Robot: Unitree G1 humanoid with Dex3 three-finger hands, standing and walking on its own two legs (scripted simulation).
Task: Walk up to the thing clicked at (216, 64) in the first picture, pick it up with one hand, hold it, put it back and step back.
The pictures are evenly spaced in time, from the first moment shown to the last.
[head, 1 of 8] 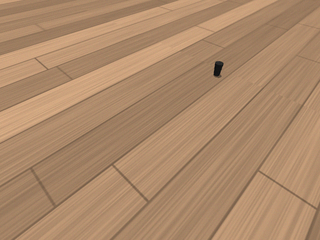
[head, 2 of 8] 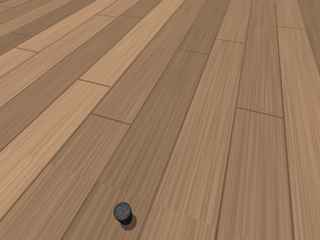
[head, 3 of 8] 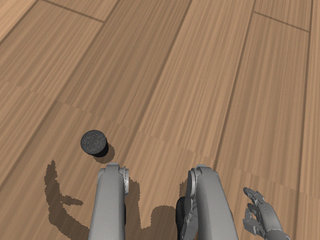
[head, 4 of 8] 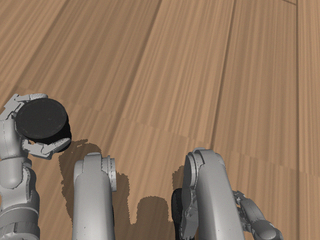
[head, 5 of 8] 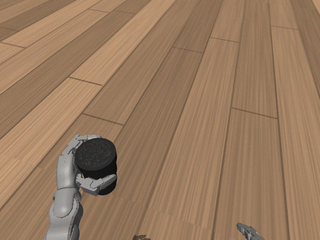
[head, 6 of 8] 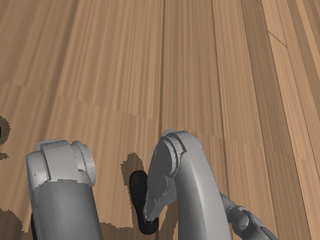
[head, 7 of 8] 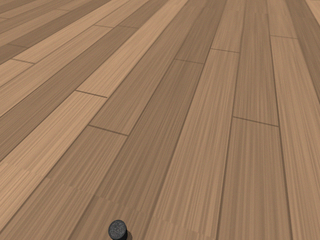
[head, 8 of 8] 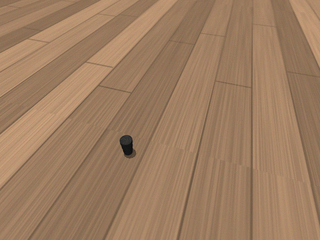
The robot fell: no
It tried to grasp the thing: yes
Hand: left
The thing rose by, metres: 0.68
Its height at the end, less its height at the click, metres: +0.00
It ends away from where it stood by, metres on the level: 0.02
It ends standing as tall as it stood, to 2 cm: yes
